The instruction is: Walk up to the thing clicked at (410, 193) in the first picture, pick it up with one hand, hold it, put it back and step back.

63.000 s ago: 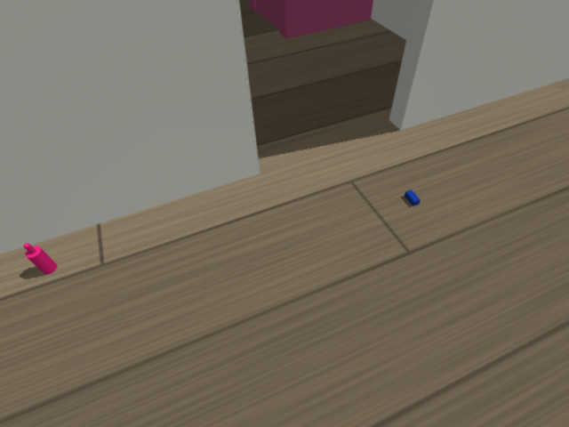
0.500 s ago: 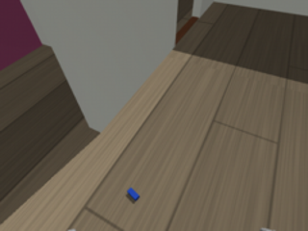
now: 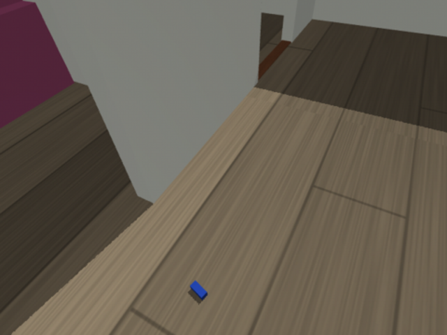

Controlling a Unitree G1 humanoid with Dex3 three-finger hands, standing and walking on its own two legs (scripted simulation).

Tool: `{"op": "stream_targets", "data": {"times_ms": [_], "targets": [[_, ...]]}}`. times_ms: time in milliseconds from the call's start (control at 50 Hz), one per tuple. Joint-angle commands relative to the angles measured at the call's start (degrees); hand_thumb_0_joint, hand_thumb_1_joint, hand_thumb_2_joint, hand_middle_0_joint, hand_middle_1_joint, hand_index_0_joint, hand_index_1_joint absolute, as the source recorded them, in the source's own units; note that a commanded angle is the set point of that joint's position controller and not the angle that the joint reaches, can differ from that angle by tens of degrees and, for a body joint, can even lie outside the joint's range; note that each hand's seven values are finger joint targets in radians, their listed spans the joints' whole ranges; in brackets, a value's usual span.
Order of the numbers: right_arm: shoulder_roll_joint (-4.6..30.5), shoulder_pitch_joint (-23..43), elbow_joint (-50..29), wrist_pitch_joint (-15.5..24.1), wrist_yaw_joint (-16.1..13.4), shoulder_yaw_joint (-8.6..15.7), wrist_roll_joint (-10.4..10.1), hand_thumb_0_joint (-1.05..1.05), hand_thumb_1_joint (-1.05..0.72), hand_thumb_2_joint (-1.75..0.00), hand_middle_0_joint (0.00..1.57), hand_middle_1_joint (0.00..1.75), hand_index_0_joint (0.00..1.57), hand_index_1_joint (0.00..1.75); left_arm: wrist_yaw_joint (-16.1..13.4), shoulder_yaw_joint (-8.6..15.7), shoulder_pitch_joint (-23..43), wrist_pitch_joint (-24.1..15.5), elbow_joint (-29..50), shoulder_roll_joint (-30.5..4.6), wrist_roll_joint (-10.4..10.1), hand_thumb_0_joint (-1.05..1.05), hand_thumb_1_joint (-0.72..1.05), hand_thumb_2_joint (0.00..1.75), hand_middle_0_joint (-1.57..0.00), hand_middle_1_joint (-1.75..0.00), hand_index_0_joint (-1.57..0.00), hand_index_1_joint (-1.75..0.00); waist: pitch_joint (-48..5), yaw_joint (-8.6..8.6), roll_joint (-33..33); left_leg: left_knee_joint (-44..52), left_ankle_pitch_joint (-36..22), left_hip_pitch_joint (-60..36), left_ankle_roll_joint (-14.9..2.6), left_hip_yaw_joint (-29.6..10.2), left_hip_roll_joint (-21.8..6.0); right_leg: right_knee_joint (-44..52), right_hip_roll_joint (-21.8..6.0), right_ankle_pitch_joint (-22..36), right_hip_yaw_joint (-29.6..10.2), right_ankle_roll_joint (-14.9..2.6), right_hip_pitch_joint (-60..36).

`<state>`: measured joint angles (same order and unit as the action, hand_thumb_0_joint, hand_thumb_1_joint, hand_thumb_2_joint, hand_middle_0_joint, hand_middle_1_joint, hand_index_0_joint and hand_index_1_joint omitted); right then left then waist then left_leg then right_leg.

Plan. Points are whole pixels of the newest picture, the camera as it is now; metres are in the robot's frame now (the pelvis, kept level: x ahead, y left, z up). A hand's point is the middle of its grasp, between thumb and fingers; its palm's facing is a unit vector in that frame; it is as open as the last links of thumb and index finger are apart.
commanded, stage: stand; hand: left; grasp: from above
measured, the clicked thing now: (198, 290) +0.47 +0.19 -0.76
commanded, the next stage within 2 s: step back in 1.66 s
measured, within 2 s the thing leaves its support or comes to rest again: neither
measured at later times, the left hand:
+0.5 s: hand out of the picture +0.08 +0.23 -0.16, palm faces +0.00 -0.94 -0.33, open 7.3 cm
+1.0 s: hand out of the picture +0.10 +0.23 -0.15, palm faces -0.01 -0.94 -0.34, open 7.3 cm
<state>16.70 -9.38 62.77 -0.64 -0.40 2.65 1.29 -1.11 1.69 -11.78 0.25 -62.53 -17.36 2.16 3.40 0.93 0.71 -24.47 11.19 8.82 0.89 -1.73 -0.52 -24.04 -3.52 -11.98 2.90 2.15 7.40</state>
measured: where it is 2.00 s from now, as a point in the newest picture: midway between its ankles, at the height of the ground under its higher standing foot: outside the picture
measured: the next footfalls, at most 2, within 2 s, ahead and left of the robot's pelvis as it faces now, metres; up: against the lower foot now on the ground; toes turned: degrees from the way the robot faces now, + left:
none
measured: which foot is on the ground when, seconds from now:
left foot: down 0.00-1.00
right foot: down 0.00-1.00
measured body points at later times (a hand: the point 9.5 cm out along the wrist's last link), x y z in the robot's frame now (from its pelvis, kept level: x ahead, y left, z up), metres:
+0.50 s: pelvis +0.01 -0.01 +0.00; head +0.01 -0.01 +0.45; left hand +0.08 +0.28 -0.13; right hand +0.07 -0.30 -0.14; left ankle +0.03 +0.13 -0.74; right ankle +0.02 -0.14 -0.74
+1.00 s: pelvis +0.03 -0.01 +0.01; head +0.04 -0.02 +0.46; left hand +0.10 +0.28 -0.13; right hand +0.10 -0.31 -0.13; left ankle +0.03 +0.13 -0.74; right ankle +0.02 -0.14 -0.74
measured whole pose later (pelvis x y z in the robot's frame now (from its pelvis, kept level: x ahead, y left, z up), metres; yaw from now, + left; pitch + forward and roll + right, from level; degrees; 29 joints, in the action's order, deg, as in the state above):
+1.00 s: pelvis +0.03 -0.01 +0.01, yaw -1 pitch -3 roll +0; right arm 18.9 -6.0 65.9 0.1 -0.3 0.9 0.8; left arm -0.5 1.1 -6.3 -0.3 -65.4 -18.3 0.9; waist 3.3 0.3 0.7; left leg -18.6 10.4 5.7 2.1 -1.2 -1.9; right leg -19.3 -2.2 -11.5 2.6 1.2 5.1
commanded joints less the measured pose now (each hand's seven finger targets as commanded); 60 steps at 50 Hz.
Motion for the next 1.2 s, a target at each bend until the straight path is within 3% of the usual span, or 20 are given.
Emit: {"op": "stream_targets", "data": {"times_ms": [0, 80, 140, 200, 280, 400, 540, 620, 680, 740, 840, 900, 1000, 1180], "targets": [[11.0, 2.1, -3.1, 1.5, -0.6, 1.9, 0.1, 0.00, -0.90, -0.90, 0.20, 0.30, 0.20, 0.30, -0.6, 2.1, 2.8, -1.7, 2.7, -11.0, -0.3, 0.00, 0.90, 0.90, -0.20, -0.30, -0.20, -0.30, 0.6, -0.60, -1.5, 6.6, 3.9, 2.1, -2.17, -5.2, -4.4, 7.8, -3.6, -6.3, -5.4, -2.48, 1.9], [11.0, 3.1, -2.8, 1.7, -0.5, 1.5, 0.1, 0.00, -0.90, -0.90, 0.20, 0.30, 0.20, 0.30, -0.8, 2.0, 3.0, -2.0, 2.0, -10.9, -0.5, 0.00, 0.90, 0.90, -0.20, -0.30, -0.20, -0.30, -1.1, -0.45, -1.4, 5.5, -2.2, -0.9, -2.25, -4.8, -4.9, 8.1, -4.0, -0.9, -5.5, -2.42, 1.3], [11.2, 2.5, -2.1, 1.6, -0.5, 1.2, 0.0, 0.00, -0.90, -0.90, 0.20, 0.30, 0.20, 0.30, -0.7, 2.0, 3.5, -2.0, 1.6, -11.5, -0.7, 0.00, 0.90, 0.90, -0.20, -0.30, -0.20, -0.30, 0.1, -0.50, -1.8, 6.1, -1.4, 0.3, -1.99, -4.5, -4.7, 8.9, -3.7, -2.3, -5.4, -2.30, 1.1], [11.4, 2.6, -1.8, 1.6, -0.6, 0.9, -0.1, 0.00, -0.90, -0.90, 0.20, 0.30, 0.20, 0.30, -0.7, 2.1, 4.3, -2.1, 1.6, -11.8, -0.8, 0.00, 0.90, 0.90, -0.20, -0.30, -0.20, -0.30, -1.3, -0.55, -1.4, 6.0, -4.9, -0.9, -1.97, -4.3, -5.2, 8.4, -4.1, 1.9, -5.6, -2.47, -0.2], [12.3, 3.0, -1.3, 1.5, -0.7, 0.9, -0.1, 0.00, -0.90, -0.90, 0.20, 0.30, 0.20, 0.30, -0.6, 2.0, 4.1, -1.8, 0.9, -11.9, -0.8, 0.00, 0.90, 0.90, -0.20, -0.30, -0.20, -0.30, 0.1, -0.28, -0.8, 7.1, -1.6, 0.7, -1.83, -4.3, -5.1, 9.1, -3.6, -1.9, -5.3, -2.33, -0.1], [12.5, 3.2, -1.0, 1.9, -0.9, 0.5, -0.2, 0.00, -0.90, -0.90, 0.20, 0.30, 0.20, 0.30, -0.4, 2.3, 5.4, -2.0, 0.7, -12.0, -1.1, 0.00, 0.90, 0.90, -0.20, -0.30, -0.20, -0.30, -3.1, -0.56, 0.1, 6.8, -8.1, -1.7, -1.77, -3.8, -5.9, 7.6, -4.0, 7.2, -5.2, -2.30, -2.7], [12.8, 4.1, -0.6, 1.8, -0.8, 0.4, -0.2, 0.00, -0.90, -0.90, 0.20, 0.30, 0.20, 0.30, -0.2, 2.1, 6.6, -1.6, 0.3, -12.4, -1.0, 0.00, 0.90, 0.90, -0.20, -0.30, -0.20, -0.30, -0.5, -0.43, -0.6, 8.7, -2.5, 0.3, -1.41, -3.9, -5.8, 8.7, -3.4, 0.0, -4.8, -2.39, -0.9], [13.0, 4.2, -0.6, 2.1, -0.7, 0.3, -0.2, 0.00, -0.90, -0.90, 0.20, 0.30, 0.20, 0.30, 0.0, 2.0, 7.1, -1.8, 0.5, -12.3, -1.1, 0.00, 0.90, 0.90, -0.20, -0.30, -0.20, -0.30, -2.4, -0.52, -0.2, 8.4, -6.1, -0.7, -1.44, -3.8, -6.1, 8.3, -3.8, 3.7, -5.0, -2.56, -2.2], [13.0, 4.5, -0.4, 2.0, -0.6, 0.2, -0.2, 0.00, -0.90, -0.90, 0.20, 0.30, 0.20, 0.30, 0.0, 1.9, 7.3, -1.8, 0.5, -12.6, -1.1, 0.00, 0.90, 0.90, -0.20, -0.30, -0.20, -0.30, -2.1, -0.53, -1.1, 8.6, -5.3, -0.4, -1.41, -3.8, -6.1, 8.5, -3.9, 2.7, -5.0, -2.56, -2.0], [13.4, 4.8, -0.4, 2.2, -0.7, 0.2, -0.3, 0.00, -0.90, -0.90, 0.20, 0.30, 0.20, 0.30, 0.0, 1.8, 7.1, -2.0, 0.4, -12.4, -1.2, 0.00, 0.90, 0.90, -0.20, -0.30, -0.20, -0.30, -4.3, -0.56, -0.3, 7.5, -11.3, -3.1, -1.55, -3.5, -6.6, 7.9, -4.1, 8.9, -4.9, -2.49, -2.7], [13.3, 4.9, 0.0, 2.1, -0.7, 0.1, -0.2, 0.00, -0.90, -0.90, 0.20, 0.30, 0.20, 0.30, 0.0, 1.7, 7.7, -1.9, 0.5, -12.8, -1.4, 0.00, 0.90, 0.90, -0.20, -0.30, -0.20, -0.30, -4.5, -0.70, -0.4, 8.1, -10.4, -2.6, -1.32, -3.3, -6.4, 7.8, -4.2, 8.7, -4.8, -2.50, -3.3], [13.6, 5.1, -0.1, 2.2, -0.7, 0.1, -0.3, 0.00, -0.90, -0.90, 0.20, 0.30, 0.20, 0.30, -0.1, 1.8, 7.4, -2.0, 0.4, -12.8, -1.4, 0.00, 0.90, 0.90, -0.20, -0.30, -0.20, -0.30, -6.3, -0.65, -0.7, 6.9, -15.4, -4.3, -1.63, -3.0, -6.8, 7.1, -4.4, 14.2, -4.5, -2.39, -4.4], [13.7, 5.3, 0.1, 2.0, -0.8, 0.1, -0.3, 0.00, -0.90, -0.90, 0.20, 0.30, 0.20, 0.30, -0.1, 1.7, 7.8, -1.8, 0.3, -12.8, -1.4, 0.00, 0.90, 0.90, -0.20, -0.30, -0.20, -0.30, -4.3, -0.73, -0.7, 7.9, -12.5, -3.6, -1.20, -2.9, -6.7, 7.6, -4.1, 10.1, -4.4, -2.49, -2.8], [13.8, 6.2, -0.3, 2.1, -0.6, 0.2, -0.4, 0.00, -0.90, -0.90, 0.20, 0.30, 0.20, 0.30, 0.1, 1.7, 7.5, -1.9, 0.3, -13.1, -1.4, 0.00, 0.90, 0.90, -0.20, -0.30, -0.20, -0.30, -3.9, -0.47, -0.2, 8.2, -11.4, -3.5, -1.19, -2.9, -6.7, 8.0, -4.3, 9.8, -4.8, -2.86, -3.0]]}}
